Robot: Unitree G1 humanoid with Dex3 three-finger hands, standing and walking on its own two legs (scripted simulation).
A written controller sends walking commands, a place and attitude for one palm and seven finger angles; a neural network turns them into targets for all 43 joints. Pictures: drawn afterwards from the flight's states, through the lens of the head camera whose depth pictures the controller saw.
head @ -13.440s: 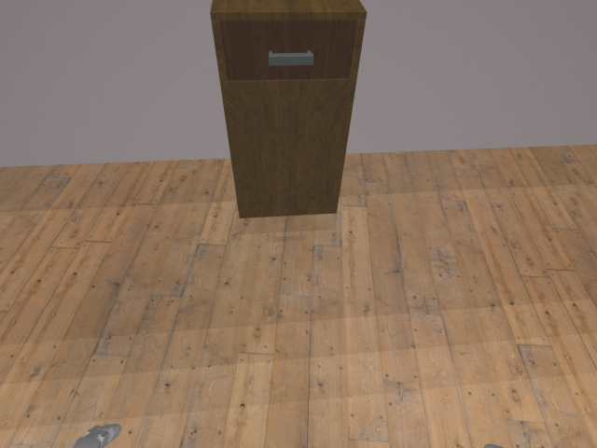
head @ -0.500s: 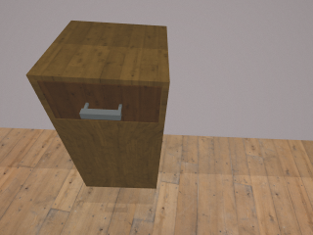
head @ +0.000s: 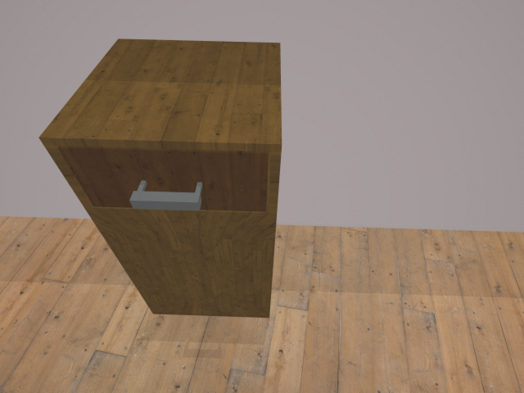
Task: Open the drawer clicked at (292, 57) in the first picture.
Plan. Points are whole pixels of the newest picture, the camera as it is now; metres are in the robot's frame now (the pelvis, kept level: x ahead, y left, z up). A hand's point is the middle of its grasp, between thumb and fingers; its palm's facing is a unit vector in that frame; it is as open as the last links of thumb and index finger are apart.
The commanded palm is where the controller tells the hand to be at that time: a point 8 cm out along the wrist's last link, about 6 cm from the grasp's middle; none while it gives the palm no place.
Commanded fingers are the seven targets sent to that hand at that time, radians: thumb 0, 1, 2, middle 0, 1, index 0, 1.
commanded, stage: look again from close up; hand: left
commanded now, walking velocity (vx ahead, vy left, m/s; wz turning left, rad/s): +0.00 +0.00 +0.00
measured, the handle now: (168, 193) +0.49 +0.23 -0.02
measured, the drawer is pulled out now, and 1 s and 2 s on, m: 0.00 0.00 0.00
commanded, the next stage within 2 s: raise the hand with hooked fingers in 0.50 s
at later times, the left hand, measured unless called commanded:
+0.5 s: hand out of the picture +0.01 +0.20 -0.18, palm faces +0.01 -0.98 -0.20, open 7.4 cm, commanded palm none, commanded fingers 0.00 0.90 0.90 -0.20 -0.30 -0.20 -0.30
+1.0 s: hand (120, 374) +0.16 +0.23 -0.06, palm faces -0.04 -0.27 -0.96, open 8.4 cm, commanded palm +0.13 +0.26 -0.01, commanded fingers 0.00 0.41 0.69 -0.23 -0.62 -0.23 -0.62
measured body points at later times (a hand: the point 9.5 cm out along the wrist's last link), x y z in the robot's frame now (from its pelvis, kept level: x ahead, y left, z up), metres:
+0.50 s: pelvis -0.01 +0.02 +0.00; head -0.02 +0.03 +0.45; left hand +0.01 +0.25 -0.16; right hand +0.01 -0.21 -0.16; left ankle -0.02 +0.11 -0.74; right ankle -0.03 -0.08 -0.74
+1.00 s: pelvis -0.07 +0.04 -0.03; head -0.06 +0.03 +0.42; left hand +0.16 +0.24 -0.01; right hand +0.14 -0.19 -0.10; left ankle -0.02 +0.11 -0.74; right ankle -0.03 -0.07 -0.74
